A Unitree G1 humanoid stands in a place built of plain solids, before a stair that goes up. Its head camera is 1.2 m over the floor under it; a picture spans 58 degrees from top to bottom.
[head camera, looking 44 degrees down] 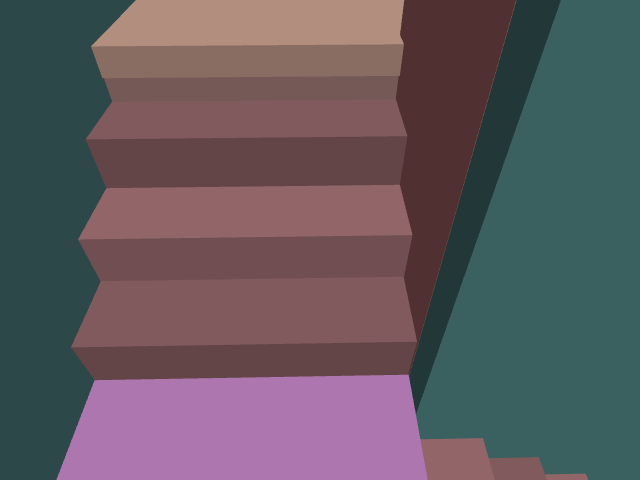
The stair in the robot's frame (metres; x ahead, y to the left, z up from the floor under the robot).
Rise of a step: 0.18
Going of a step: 0.24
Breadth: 0.95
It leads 2 degrees to the left of straight ahead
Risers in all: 4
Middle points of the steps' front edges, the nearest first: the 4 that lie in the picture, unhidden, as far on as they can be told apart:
0.65 0.20 0.18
0.89 0.21 0.36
1.12 0.21 0.54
1.36 0.23 0.71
